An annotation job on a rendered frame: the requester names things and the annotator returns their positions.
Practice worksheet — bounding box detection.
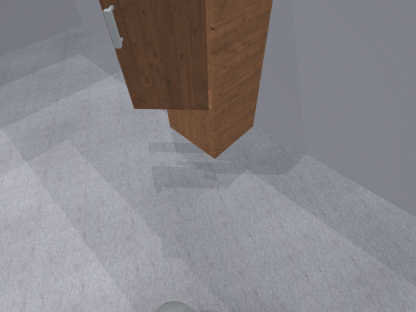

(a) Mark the cupboard door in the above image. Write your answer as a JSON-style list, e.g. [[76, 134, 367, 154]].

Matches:
[[99, 0, 209, 111]]

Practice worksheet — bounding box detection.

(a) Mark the handle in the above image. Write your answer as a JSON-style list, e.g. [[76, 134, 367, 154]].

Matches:
[[103, 5, 123, 49]]

